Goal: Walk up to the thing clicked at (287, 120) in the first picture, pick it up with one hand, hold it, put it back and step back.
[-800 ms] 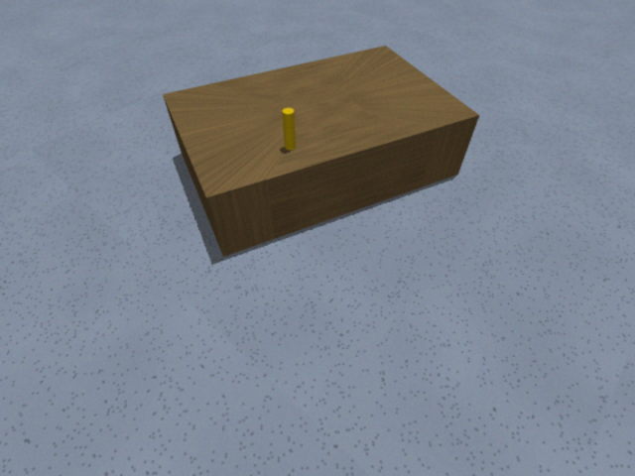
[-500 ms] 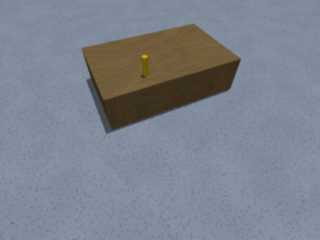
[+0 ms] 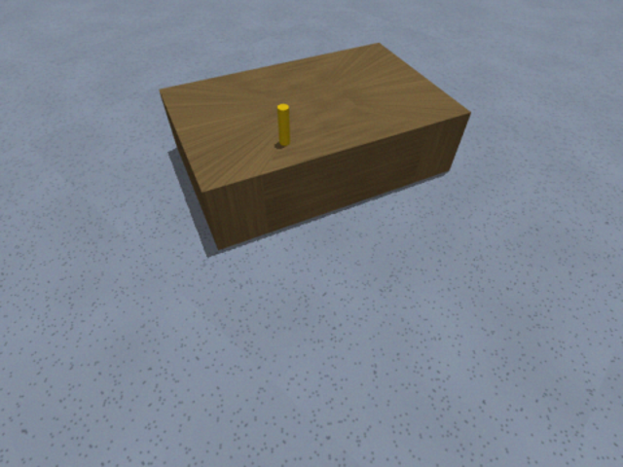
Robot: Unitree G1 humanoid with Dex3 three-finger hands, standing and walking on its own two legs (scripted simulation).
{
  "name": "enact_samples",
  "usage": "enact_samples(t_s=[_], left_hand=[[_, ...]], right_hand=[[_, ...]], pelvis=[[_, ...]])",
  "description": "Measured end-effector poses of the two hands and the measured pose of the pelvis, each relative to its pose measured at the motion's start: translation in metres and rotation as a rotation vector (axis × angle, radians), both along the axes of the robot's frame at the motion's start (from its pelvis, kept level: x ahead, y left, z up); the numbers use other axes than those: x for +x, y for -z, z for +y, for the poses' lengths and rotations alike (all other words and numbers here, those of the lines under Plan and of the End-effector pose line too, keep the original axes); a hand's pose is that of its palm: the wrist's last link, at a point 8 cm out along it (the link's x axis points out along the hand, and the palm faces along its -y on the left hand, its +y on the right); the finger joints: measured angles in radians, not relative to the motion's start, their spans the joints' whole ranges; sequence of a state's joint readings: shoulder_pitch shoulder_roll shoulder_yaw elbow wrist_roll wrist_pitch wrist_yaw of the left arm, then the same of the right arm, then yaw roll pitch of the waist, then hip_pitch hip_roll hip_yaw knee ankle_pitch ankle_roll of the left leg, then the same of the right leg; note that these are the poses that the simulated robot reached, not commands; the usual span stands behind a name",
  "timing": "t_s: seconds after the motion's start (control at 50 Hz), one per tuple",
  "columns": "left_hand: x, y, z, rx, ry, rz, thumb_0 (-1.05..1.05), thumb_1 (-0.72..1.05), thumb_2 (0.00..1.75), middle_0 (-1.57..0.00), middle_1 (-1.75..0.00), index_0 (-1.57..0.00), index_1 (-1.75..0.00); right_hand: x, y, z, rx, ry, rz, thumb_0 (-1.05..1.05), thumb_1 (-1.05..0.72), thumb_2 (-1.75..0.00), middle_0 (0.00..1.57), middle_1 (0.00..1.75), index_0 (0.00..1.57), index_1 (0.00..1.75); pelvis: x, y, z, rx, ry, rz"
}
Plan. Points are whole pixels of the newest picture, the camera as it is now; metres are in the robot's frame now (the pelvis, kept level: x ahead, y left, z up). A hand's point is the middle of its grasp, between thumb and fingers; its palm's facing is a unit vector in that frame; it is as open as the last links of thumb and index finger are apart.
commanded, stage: stand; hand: right
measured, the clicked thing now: (284, 125) +1.31 +0.05 -0.37
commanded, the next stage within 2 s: walk up in 0.32 s
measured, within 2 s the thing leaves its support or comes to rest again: neither
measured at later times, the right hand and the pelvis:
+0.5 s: hand out of the picture +0.11 -0.26 -0.16, palm faces -0.16 +0.92 -0.37, open 7.4 cm; pelvis +0.03 +0.01 -0.01, yaw +6 degrees
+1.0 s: hand (416, 360) +0.30 -0.18 -0.15, palm faces -0.24 +0.89 -0.38, open 7.4 cm; pelvis +0.21 +0.08 -0.01, yaw +15 degrees
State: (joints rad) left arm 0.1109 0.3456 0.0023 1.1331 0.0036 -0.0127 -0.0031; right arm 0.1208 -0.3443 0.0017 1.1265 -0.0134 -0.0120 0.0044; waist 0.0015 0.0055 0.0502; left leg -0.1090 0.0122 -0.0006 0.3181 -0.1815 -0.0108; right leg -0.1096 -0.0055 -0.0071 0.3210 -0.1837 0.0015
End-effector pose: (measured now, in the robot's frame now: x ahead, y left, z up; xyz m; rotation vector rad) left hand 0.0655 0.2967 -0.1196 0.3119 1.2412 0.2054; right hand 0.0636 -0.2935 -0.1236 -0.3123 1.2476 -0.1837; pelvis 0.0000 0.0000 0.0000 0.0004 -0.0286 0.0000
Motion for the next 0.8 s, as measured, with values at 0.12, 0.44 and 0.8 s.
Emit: enact_samples(t_s=[0.12,0.44,0.8], left_hand=[[0.002,0.000,0.001,0.000,-0.003,0.001,0.01,0.91,0.90,-0.20,-0.29,-0.20,-0.30],[0.008,-0.003,0.018,0.002,-0.050,-0.115,0.01,0.90,0.90,-0.21,-0.30,-0.21,-0.30],[0.038,0.023,0.116,0.004,-0.190,-0.023,0.01,0.91,0.90,-0.20,-0.29,-0.20,-0.30]], right_hand=[[0.005,0.000,0.001,-0.001,-0.002,-0.007,0.00,-0.91,-0.90,0.21,0.30,0.20,0.30],[0.026,-0.001,-0.007,-0.016,-0.075,0.001,0.00,-0.91,-0.90,0.21,0.30,0.20,0.30],[0.177,-0.021,0.063,-0.092,-0.219,-0.122,0.00,-0.91,-0.90,0.20,0.30,0.20,0.30]], pelvis=[[0.003,0.000,0.001,0.001,0.000,-0.002],[0.015,0.008,0.002,-0.014,-0.074,0.014],[0.124,0.025,0.081,0.005,-0.215,-0.029]])
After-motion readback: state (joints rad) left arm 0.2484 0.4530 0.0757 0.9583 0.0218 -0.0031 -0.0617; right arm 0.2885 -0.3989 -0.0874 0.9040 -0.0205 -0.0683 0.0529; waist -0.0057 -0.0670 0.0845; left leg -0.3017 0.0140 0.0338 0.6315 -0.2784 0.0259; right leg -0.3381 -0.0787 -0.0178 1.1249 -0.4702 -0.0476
